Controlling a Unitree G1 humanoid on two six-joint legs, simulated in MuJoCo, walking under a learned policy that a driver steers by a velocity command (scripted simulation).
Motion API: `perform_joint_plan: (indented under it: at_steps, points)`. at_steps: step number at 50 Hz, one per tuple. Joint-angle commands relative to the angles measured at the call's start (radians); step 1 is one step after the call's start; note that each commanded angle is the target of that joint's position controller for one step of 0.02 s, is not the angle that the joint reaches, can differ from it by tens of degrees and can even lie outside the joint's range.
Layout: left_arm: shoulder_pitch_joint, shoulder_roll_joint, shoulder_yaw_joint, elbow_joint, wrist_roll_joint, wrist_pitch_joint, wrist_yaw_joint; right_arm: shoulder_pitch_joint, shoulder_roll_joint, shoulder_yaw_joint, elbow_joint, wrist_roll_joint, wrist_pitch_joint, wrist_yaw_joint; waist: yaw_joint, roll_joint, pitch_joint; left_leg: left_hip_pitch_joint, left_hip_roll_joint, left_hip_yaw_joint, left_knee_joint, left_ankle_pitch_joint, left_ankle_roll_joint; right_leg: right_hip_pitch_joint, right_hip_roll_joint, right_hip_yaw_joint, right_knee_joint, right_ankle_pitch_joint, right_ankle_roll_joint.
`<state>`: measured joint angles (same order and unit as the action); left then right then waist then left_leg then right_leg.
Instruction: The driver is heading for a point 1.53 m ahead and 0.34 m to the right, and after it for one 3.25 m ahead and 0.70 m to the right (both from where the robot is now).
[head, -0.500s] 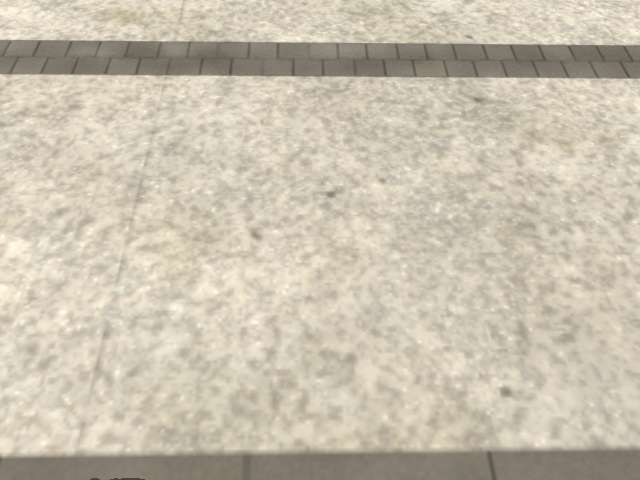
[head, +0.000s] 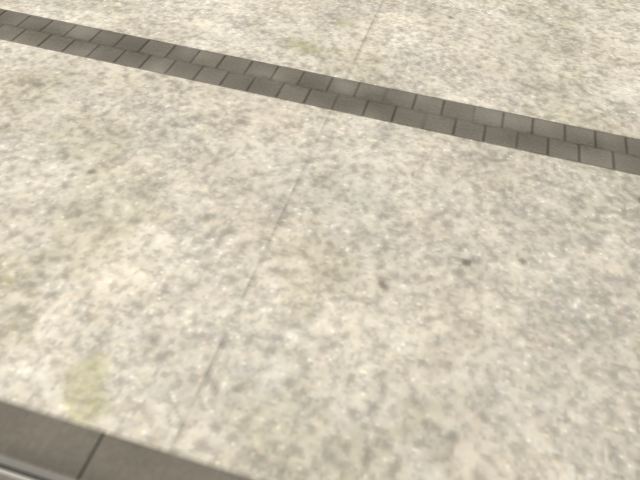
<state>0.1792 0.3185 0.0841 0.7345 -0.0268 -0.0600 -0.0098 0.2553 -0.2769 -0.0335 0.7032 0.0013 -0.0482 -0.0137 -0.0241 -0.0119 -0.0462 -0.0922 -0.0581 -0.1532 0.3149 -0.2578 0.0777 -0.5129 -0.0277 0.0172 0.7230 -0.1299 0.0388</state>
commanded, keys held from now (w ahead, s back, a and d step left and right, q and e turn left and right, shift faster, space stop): w+e+shift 0.38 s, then w+shift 0.06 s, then w+q+shift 0.56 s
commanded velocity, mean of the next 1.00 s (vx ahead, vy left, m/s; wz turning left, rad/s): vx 0.91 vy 0.00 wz -0.07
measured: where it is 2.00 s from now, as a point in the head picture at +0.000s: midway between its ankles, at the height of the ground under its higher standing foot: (387, 156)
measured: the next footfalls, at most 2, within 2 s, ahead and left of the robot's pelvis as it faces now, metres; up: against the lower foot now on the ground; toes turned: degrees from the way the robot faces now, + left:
right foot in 0.30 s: +0.32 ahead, -0.25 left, +0.00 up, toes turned -17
left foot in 0.78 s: +0.81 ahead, -0.30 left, +0.00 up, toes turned -15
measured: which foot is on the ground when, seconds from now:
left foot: down 0.00-0.28, up 0.30-0.76, down 0.78-1.00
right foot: up 0.00-0.28, down 0.30-0.80, up 0.82-1.00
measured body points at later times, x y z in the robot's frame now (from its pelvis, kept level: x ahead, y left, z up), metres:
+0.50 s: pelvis +0.32 -0.19 -0.02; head +0.34 -0.20 +0.43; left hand +0.47 +0.04 -0.13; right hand +0.37 -0.49 -0.11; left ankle +0.41 -0.03 -0.66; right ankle +0.28 -0.23 -0.75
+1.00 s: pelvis +0.77 -0.33 -0.02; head +0.78 -0.34 +0.43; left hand +1.02 -0.13 -0.07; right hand +0.75 -0.60 -0.14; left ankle +0.77 -0.29 -0.75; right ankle +0.84 -0.54 -0.67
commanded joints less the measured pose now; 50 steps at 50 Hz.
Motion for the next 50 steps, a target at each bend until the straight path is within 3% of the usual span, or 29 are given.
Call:
perform_joint_plan:
  at_steps: [1,10,12,13,14,15,16,17,18,19,20,21,23,26,28,31,33,35,37,38,39,40,41,42,43,44,45,47,50]
  points:
    - [-0.208,0.067,-0.002,-0.140,-0.010,-0.039,-0.013,0.077,-0.196,-0.055,-0.016,-0.002,-0.030,0.003,-0.098,0.144,0.140,0.152,0.335,-0.204,-0.183,-0.218,0.137,-0.326,-0.047,0.035,-0.005,0.010,-0.029]
    - [-0.230,0.027,-0.047,-0.215,-0.020,-0.036,-0.068,0.105,-0.204,-0.064,0.024,0.002,-0.035,0.022,-0.087,0.072,0.178,0.204,0.338,0.096,-0.199,0.138,0.083,-0.329,-0.070,-0.043,-0.007,0.031,-0.098]
    - [-0.172,0.059,-0.038,-0.221,-0.017,-0.028,-0.063,0.071,-0.234,-0.070,0.017,-0.004,-0.028,0.019,-0.028,0.099,0.113,0.155,0.308,0.202,-0.082,0.669,0.051,-0.120,0.008,-0.133,-0.005,-0.030,-0.138]
    - [-0.082,0.097,-0.019,-0.207,-0.015,-0.021,-0.056,0.070,-0.248,-0.072,0.017,-0.009,-0.023,0.012,0.032,0.125,0.032,0.134,0.296,0.254,0.075,0.990,0.033,0.041,0.067,-0.182,0.024,-0.062,-0.158]
    - [0.119,0.146,0.011,-0.163,-0.021,-0.012,-0.048,0.057,-0.250,-0.069,0.010,-0.012,-0.020,0.004,0.149,0.122,-0.078,0.023,0.279,0.291,0.324,1.164,0.007,0.329,0.114,-0.199,0.016,-0.055,-0.194]
    - [0.374,0.222,0.052,-0.098,-0.030,0.001,-0.031,0.055,-0.216,-0.052,-0.016,-0.023,-0.035,-0.005,0.266,0.044,-0.179,-0.255,0.238,0.273,0.661,0.971,-0.031,0.715,0.084,-0.061,0.011,-0.083,-0.237]
    - [0.374,0.332,0.060,-0.080,-0.028,-0.002,-0.026,0.152,-0.024,0.006,-0.071,-0.034,-0.072,0.018,0.123,-0.336,-0.245,-0.658,0.027,0.197,1.083,-0.188,-0.091,0.974,-0.181,0.558,-0.206,-0.555,-0.401]
    - [0.412,0.246,0.041,-0.115,-0.020,-0.013,-0.025,0.053,-0.137,-0.004,-0.091,-0.002,-0.115,0.029,0.194,-0.228,-0.381,-0.766,0.009,0.003,1.181,-0.202,-0.055,1.042,-0.255,0.930,-0.423,-0.785,-0.424]
    - [0.385,0.205,0.031,-0.109,0.002,-0.021,-0.023,-0.058,-0.197,-0.022,-0.122,0.040,-0.133,0.031,0.203,-0.131,-0.206,-0.852,0.057,0.000,1.162,-0.115,-0.036,0.952,-0.252,0.860,-0.468,-0.695,-0.371]
    - [0.328,0.207,0.030,-0.120,0.013,-0.026,-0.023,-0.089,-0.174,-0.007,-0.137,0.032,-0.146,0.025,0.159,-0.003,-0.112,-0.814,0.094,0.011,1.083,-0.061,-0.031,0.787,-0.224,0.761,-0.463,-0.529,-0.356]
    - [0.244,0.181,0.020,-0.134,0.022,-0.028,-0.024,-0.082,-0.150,-0.004,-0.121,0.006,-0.146,0.018,0.097,0.082,-0.043,-0.733,0.132,0.016,0.996,-0.025,-0.034,0.613,-0.190,0.643,-0.459,-0.381,-0.341]
    - [0.178,0.148,0.007,-0.154,0.040,-0.031,-0.023,-0.016,-0.146,-0.007,-0.106,0.000,-0.132,0.019,0.032,0.035,-0.026,-0.653,0.159,0.002,0.948,0.006,-0.040,0.496,-0.156,0.569,-0.470,-0.314,-0.350]
    - [0.121,0.080,-0.015,-0.151,0.031,-0.032,-0.019,0.034,-0.144,-0.011,-0.068,0.003,-0.092,0.022,-0.010,-0.017,0.053,-0.614,0.197,0.039,0.878,0.017,-0.065,0.355,-0.120,0.435,-0.523,-0.230,-0.351]
    - [0.148,0.072,-0.026,-0.103,0.023,-0.051,-0.008,-0.076,-0.100,0.006,-0.095,-0.012,-0.059,0.020,0.013,-0.024,0.168,-0.647,0.203,0.120,0.716,0.199,-0.094,0.216,-0.055,0.217,-0.575,0.033,-0.299]
    - [0.176,0.070,-0.032,-0.073,0.024,-0.063,0.000,-0.151,-0.076,0.016,-0.099,-0.009,-0.071,0.027,0.052,-0.027,0.177,-0.578,0.177,0.173,0.541,0.412,-0.087,0.188,-0.006,0.089,-0.593,0.143,-0.242]
    - [0.274,0.091,-0.032,-0.011,0.015,-0.080,0.010,-0.275,-0.053,0.021,-0.117,0.021,-0.089,0.054,0.118,-0.006,0.184,-0.475,0.114,0.211,0.331,0.613,-0.044,0.258,-0.038,0.025,-0.672,0.200,-0.165]
    - [0.303,0.101,-0.031,0.024,0.022,-0.070,0.017,-0.327,-0.067,0.012,-0.137,0.042,-0.094,0.075,0.125,-0.023,0.194,-0.521,0.064,0.211,0.226,0.604,-0.014,0.422,-0.064,-0.019,-0.657,0.343,-0.116]
    - [0.296,0.130,-0.027,0.037,0.039,-0.050,0.031,-0.317,-0.096,-0.006,-0.148,0.045,-0.100,0.095,0.094,-0.074,0.138,-0.509,-0.008,0.258,0.196,0.536,0.016,0.593,-0.088,-0.054,-0.554,0.749,-0.061]
    - [0.274,0.167,-0.016,0.034,0.071,-0.026,0.062,-0.220,-0.132,-0.026,-0.139,0.052,-0.087,0.100,0.013,-0.144,0.044,-0.422,-0.077,0.322,0.253,0.391,0.036,0.712,-0.127,-0.077,-0.347,1.278,-0.021]
    - [0.233,0.177,-0.011,0.022,0.093,-0.012,0.074,-0.049,-0.172,-0.047,-0.097,0.058,-0.069,0.092,-0.075,-0.157,-0.034,-0.280,-0.090,0.325,0.303,0.325,0.053,0.708,-0.139,-0.079,-0.147,1.452,-0.010]
    - [0.127,0.208,0.000,-0.013,0.105,-0.002,0.078,0.224,-0.213,-0.067,-0.028,0.059,-0.051,0.077,-0.209,-0.138,-0.115,-0.035,-0.038,0.247,0.298,0.325,0.095,0.585,-0.143,-0.088,0.162,1.504,0.002]
    - [0.042,0.151,-0.016,-0.063,0.110,-0.012,0.073,0.447,-0.240,-0.067,0.044,0.045,-0.034,0.062,-0.296,0.114,-0.170,0.323,0.050,0.110,0.351,0.304,0.164,0.236,-0.023,-0.086,0.687,0.699,0.010]
    - [0.217,-0.021,-0.068,-0.117,0.034,-0.046,0.037,0.377,-0.258,-0.071,0.042,0.019,-0.047,0.061,-0.104,0.457,-0.304,0.689,0.294,-0.515,0.236,-0.153,0.400,-0.290,0.147,0.090,1.041,-0.455,0.071]
    - [0.123,0.079,-0.069,-0.143,-0.011,-0.093,0.010,0.330,-0.189,-0.072,-0.002,0.005,-0.039,0.042,-0.166,0.208,-0.315,0.642,0.316,-0.735,0.008,-0.494,0.372,-0.377,0.108,0.188,0.977,-0.340,-0.003]
    - [0.030,0.102,-0.064,-0.179,-0.027,-0.117,-0.003,0.268,-0.168,-0.063,-0.024,-0.009,-0.041,0.031,-0.124,0.075,-0.158,0.468,0.311,-0.695,-0.048,-0.452,0.320,-0.388,0.061,0.195,0.872,-0.286,-0.045]
    - [0.003,0.079,-0.074,-0.187,0.002,-0.127,-0.009,0.190,-0.142,-0.053,-0.034,-0.011,-0.046,0.037,-0.041,-0.125,-0.024,0.221,0.274,-0.632,-0.098,-0.362,0.290,-0.316,0.029,0.168,0.747,-0.233,-0.083]
    - [0.018,0.060,-0.075,-0.176,0.030,-0.124,-0.007,0.115,-0.145,-0.052,-0.057,-0.010,-0.053,0.035,0.018,-0.146,0.043,0.040,0.217,-0.553,-0.116,-0.273,0.293,-0.242,0.004,0.169,0.644,-0.207,-0.084]
    - [0.068,0.072,-0.069,-0.159,0.044,-0.098,0.001,0.031,-0.129,-0.048,-0.079,-0.004,-0.046,0.030,0.086,-0.078,0.132,-0.185,0.123,-0.417,-0.156,-0.147,0.292,-0.157,-0.037,0.150,0.528,-0.192,-0.053]
    - [-0.071,0.050,-0.080,-0.227,0.072,-0.086,0.015,0.025,-0.137,-0.052,-0.064,0.029,-0.048,0.011,0.057,-0.030,0.199,-0.448,0.028,-0.236,-0.163,0.051,0.256,-0.006,-0.032,0.057,0.198,-0.005,0.008]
